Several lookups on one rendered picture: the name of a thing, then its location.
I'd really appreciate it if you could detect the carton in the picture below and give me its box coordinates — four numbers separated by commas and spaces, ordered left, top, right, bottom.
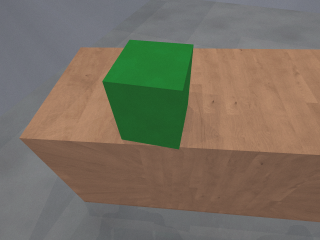
102, 40, 194, 150

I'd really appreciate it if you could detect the pedestal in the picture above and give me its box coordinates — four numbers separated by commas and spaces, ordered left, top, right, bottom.
19, 47, 320, 222

